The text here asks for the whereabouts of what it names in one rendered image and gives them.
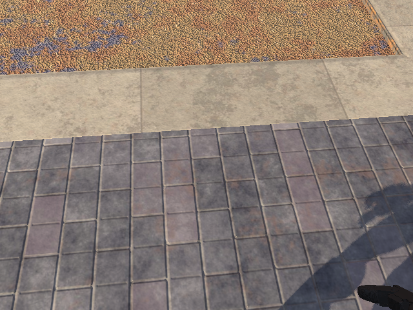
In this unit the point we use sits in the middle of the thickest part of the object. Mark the robot right hand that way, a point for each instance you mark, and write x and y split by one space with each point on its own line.
396 297

